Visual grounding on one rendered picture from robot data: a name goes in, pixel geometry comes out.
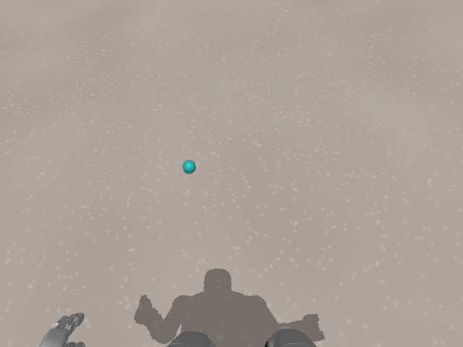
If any ball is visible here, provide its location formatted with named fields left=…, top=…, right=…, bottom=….
left=183, top=160, right=195, bottom=173

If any left robot hand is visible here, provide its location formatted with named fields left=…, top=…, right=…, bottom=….
left=39, top=313, right=86, bottom=347

